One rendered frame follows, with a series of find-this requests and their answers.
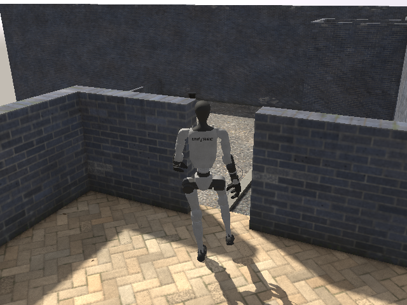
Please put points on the left robot upper arm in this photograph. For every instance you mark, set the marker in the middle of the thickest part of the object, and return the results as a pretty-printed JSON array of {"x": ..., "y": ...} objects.
[{"x": 180, "y": 142}]

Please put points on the robot right forearm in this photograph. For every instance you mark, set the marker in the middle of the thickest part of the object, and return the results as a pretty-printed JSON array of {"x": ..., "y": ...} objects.
[{"x": 232, "y": 171}]

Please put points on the robot left forearm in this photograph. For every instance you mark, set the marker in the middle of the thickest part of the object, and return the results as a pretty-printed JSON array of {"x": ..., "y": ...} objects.
[{"x": 175, "y": 163}]

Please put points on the robot right shin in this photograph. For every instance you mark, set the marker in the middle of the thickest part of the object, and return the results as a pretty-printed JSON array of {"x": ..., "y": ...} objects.
[{"x": 225, "y": 213}]

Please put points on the robot left shin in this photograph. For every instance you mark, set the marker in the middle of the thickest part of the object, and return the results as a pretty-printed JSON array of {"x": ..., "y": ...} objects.
[{"x": 198, "y": 232}]

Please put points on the right robot upper arm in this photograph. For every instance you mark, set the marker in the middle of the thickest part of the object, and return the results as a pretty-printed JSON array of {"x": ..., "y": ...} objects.
[{"x": 225, "y": 145}]

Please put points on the right robot hand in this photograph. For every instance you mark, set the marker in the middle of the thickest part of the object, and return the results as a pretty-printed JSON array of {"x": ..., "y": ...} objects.
[{"x": 236, "y": 190}]

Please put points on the left robot hand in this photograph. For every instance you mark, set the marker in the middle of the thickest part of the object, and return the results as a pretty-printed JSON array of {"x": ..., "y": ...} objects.
[{"x": 182, "y": 165}]

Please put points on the robot shin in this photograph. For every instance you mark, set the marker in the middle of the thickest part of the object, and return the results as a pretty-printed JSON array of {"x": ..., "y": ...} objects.
[
  {"x": 198, "y": 232},
  {"x": 225, "y": 213}
]

